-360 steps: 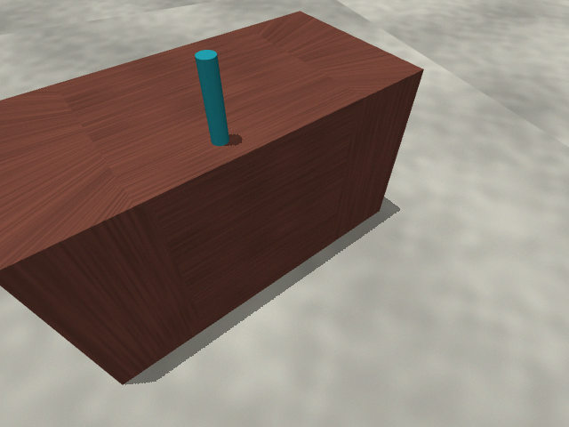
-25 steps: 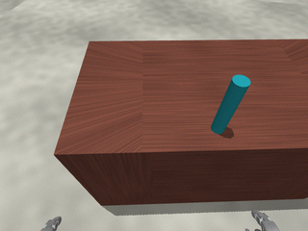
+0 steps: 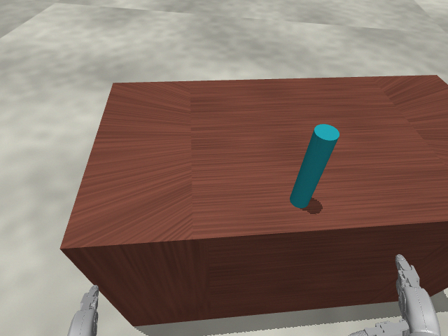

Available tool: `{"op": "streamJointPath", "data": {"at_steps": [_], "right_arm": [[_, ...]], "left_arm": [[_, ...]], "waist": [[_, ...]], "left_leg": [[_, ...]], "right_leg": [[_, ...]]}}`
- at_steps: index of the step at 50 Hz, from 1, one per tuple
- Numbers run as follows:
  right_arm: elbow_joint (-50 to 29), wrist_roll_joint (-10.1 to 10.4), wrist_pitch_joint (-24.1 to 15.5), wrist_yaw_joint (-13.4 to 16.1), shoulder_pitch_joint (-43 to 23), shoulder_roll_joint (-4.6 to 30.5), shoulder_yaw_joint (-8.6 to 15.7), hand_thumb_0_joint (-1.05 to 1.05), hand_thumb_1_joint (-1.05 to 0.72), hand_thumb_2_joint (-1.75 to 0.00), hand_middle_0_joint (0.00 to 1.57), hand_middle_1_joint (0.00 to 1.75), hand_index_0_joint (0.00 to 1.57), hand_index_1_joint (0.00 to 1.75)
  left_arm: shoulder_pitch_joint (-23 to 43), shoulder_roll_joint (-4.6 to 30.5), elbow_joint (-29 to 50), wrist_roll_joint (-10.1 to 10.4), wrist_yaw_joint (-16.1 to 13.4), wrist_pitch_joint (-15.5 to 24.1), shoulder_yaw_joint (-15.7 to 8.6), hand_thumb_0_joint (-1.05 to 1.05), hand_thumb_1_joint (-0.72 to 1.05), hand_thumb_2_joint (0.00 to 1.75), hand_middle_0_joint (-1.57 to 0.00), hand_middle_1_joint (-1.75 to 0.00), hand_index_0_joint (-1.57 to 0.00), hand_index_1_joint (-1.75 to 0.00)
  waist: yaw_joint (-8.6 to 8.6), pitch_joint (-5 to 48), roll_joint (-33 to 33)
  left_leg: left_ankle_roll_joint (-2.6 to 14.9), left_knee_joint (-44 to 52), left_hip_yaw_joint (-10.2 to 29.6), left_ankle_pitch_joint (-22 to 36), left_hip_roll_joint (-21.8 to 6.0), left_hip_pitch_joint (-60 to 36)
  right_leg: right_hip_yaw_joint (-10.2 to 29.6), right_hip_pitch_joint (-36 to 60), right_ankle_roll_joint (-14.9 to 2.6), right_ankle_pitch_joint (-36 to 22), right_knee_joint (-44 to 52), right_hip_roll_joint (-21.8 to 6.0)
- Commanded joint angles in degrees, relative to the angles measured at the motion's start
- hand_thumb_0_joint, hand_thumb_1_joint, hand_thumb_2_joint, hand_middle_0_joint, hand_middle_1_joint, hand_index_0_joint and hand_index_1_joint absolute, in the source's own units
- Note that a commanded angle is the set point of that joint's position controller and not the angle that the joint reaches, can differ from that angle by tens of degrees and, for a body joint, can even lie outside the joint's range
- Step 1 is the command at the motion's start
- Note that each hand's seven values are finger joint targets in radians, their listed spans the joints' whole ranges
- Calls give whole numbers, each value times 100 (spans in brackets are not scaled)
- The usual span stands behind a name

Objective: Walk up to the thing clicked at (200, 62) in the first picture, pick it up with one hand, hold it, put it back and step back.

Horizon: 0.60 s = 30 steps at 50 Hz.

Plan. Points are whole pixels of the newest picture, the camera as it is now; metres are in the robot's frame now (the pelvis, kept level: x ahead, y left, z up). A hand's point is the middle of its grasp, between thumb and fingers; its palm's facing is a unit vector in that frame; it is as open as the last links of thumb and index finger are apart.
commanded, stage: rise first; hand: right
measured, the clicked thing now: (311, 170) +0.44 -0.18 +0.03
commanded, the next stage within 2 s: go down in 1.02 s
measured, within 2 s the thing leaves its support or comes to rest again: neither
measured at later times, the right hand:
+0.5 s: hand (404, 295) +0.18 -0.26 +0.04, palm faces +0.30 +0.87 -0.39, open 17.7 cm
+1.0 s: hand (424, 298) +0.17 -0.27 +0.07, palm faces +0.33 +0.85 -0.41, open 17.7 cm
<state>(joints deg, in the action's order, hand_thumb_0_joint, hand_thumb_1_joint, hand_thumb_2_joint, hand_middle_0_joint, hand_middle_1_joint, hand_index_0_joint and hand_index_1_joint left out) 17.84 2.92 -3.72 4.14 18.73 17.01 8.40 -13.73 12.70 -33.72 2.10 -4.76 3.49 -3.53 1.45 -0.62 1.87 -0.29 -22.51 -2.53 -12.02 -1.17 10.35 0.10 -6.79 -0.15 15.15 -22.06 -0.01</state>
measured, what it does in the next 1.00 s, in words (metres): stands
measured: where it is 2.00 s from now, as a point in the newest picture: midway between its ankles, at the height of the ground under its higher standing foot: outside the picture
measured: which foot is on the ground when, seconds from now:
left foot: down 0.00-1.00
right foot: down 0.00-1.00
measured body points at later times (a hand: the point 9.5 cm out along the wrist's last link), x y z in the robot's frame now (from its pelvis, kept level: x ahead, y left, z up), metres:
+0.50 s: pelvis +0.00 +0.00 +0.00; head -0.01 +0.02 +0.45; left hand +0.15 +0.27 -0.09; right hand +0.16 -0.31 +0.06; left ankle +0.00 +0.12 -0.74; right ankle -0.04 -0.12 -0.74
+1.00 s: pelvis -0.02 +0.00 +0.00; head -0.03 +0.02 +0.45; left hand +0.13 +0.27 -0.10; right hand +0.14 -0.31 +0.10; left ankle +0.00 +0.12 -0.74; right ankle -0.04 -0.12 -0.74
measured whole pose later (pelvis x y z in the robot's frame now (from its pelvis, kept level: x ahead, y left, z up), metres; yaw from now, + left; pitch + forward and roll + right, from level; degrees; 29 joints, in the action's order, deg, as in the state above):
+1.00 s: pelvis -0.02 +0.00 +0.00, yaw -1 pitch -4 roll +0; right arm -2.0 2.8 -12.0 1.5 24.1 18.6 16.3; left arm -14.0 12.3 -37.2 1.4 -2.8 5.3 -8.7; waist 2.3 -2.7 2.7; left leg 0.0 -22.5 -3.1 -10.6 -1.4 8.3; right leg 0.6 -4.8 0.0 13.4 -21.8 0.2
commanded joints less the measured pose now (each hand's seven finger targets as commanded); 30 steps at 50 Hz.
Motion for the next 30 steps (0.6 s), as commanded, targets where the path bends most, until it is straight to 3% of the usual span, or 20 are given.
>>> {"op": "streamJointPath", "data": {"at_steps": [1,4,6,8,11,12,13,17,20,22,23,24,25,27,28,29,30], "right_arm": [[-1335,26,-308,104,-111,1142,711,0,61,-4,4,6,4,6],[-1645,35,-312,26,115,1041,720,0,61,-4,4,6,4,6],[-1735,40,-306,-8,149,1038,744,0,61,-3,4,6,4,6],[-2190,39,-367,-54,-138,905,607,0,61,-3,4,6,4,6],[-2474,37,-449,-30,-124,972,708,0,61,-4,4,6,4,6],[-2616,25,-490,-16,-14,1111,862,0,61,-3,4,6,4,6],[-2476,5,-511,-23,257,1081,860,0,61,-3,4,6,4,6],[-2651,27,-581,-14,193,1298,1161,0,61,-3,4,6,5,6],[-2665,27,-643,-37,367,1116,1061,0,61,-4,4,6,5,6],[-2803,29,-686,-57,430,1076,1038,0,61,-4,4,6,5,6],[-2846,32,-713,-87,340,987,922,0,61,-4,4,6,5,6],[-3018,23,-757,-91,319,1094,1079,0,61,-4,4,6,5,6],[-2883,17,-756,-85,381,1138,1129,0,61,-4,4,6,5,6],[-3013,27,-782,-112,296,1136,1101,0,61,-4,4,6,5,6],[-3103,35,-811,-108,199,1227,1240,0,60,-4,4,6,5,6],[-3041,41,-830,-112,153,1182,1202,0,60,-4,4,6,5,6],[-3126,40,-847,-118,233,1194,1240,0,60,-4,4,6,5,6]], "left_arm": [[171,1074,846,-21,-60,286,-582,0,-54,5,-5,-6,-5,-6],[-136,934,793,-3,17,250,-606,0,-54,5,-5,-5,-5,-5],[-66,1091,866,-4,31,250,-766,0,-54,4,-5,-5,-5,-5],[359,670,714,1,107,255,-432,0,-54,5,-5,-5,-5,-5],[579,773,815,-23,110,310,-471,0,-56,6,-5,-5,-5,-6],[501,808,866,-18,107,318,-518,0,-55,5,-5,-5,-5,-5],[385,721,734,-27,122,293,-462,0,-55,5,-5,-5,-5,-6],[537,1275,824,-71,55,303,-930,0,-56,6,-5,-5,-5,-6],[506,736,745,-49,106,298,-563,0,-56,7,-5,-5,-4,-6],[307,844,685,-59,96,292,-728,0,-57,7,-5,-5,-4,-6],[318,710,805,-51,128,309,-529,0,-56,6,-5,-5,-5,-6],[328,588,806,-43,150,318,-476,0,-57,7,-5,-5,-4,-6],[268,767,737,-45,130,313,-659,0,-57,7,-5,-5,-4,-6],[343,839,665,-47,138,328,-734,0,-56,6,-5,-5,-4,-6],[426,977,745,-49,126,354,-846,0,-56,6,-5,-5,-4,-5],[302,901,650,-51,123,357,-798,0,-56,6,-5,-5,-5,-6],[332,800,673,-48,144,365,-697,0,-56,6,-5,-5,-5,-6]], "waist": [[-5,660,-60],[-11,491,-21],[-44,451,-98],[71,229,163],[87,297,16],[113,468,34],[134,424,93],[79,647,-80],[177,402,-82],[116,379,-35],[80,316,-120],[158,294,-22],[86,286,-36],[68,236,8],[56,294,30],[7,209,-73],[100,185,-57]], "left_leg": [[71,149,-136,1512,66,-647],[79,136,-174,1620,72,-618],[77,145,-179,1686,82,-600],[96,166,-160,1402,73,-529],[103,185,-170,1200,87,-604],[109,157,-173,1295,94,-690],[111,144,-169,1369,85,-720],[88,131,-144,1583,56,-823],[95,197,-160,1352,59,-820],[95,193,-158,1324,46,-753],[91,221,-165,1235,57,-692],[94,236,-161,1149,36,-733],[87,239,-150,1153,28,-682],[83,243,-144,1104,36,-601],[80,237,-141,1049,28,-598],[66,269,-144,991,28,-557],[72,277,-158,941,31,-566]], "right_leg": [[-116,58,-29,-1877,245,23],[-120,55,-11,-2028,249,8],[-113,74,-9,-2133,260,-19],[-107,-48,15,-1877,316,-26],[-56,-128,11,-1720,357,-77],[-52,-51,16,-1838,343,-74],[-78,-53,25,-1936,322,-46],[-88,114,-6,-2084,222,-15],[-91,-57,-25,-1824,267,7],[-112,-22,-28,-1778,276,10],[-118,-45,-38,-1678,297,4],[-120,-81,-35,-1593,314,23],[-132,-76,-42,-1567,317,30],[-122,-81,-45,-1514,332,15],[-122,-7,-41,-1439,335,31],[-120,-35,-67,-1352,333,37],[-114,-107,-68,-1314,358,40]]}}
